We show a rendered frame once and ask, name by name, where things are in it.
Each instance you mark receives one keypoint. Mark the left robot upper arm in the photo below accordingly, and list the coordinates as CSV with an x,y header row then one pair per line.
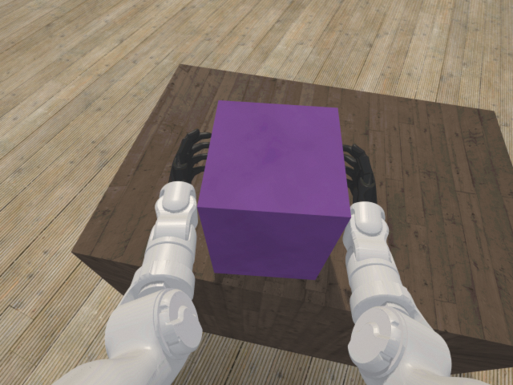
x,y
148,341

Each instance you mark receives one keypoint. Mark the right robot forearm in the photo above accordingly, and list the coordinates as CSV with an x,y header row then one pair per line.
x,y
373,276

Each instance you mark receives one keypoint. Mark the pedestal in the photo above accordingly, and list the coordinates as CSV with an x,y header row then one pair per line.
x,y
443,177

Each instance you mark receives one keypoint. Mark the left robot forearm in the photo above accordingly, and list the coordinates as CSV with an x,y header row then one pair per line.
x,y
171,247

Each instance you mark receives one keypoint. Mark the right robot hand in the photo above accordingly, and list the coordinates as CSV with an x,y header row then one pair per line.
x,y
362,186

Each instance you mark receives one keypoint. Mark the right robot upper arm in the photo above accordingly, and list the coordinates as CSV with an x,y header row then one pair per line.
x,y
391,348

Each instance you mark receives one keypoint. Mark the carton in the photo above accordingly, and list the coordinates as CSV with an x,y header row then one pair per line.
x,y
274,197

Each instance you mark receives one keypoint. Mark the left robot hand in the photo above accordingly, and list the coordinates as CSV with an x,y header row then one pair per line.
x,y
182,166

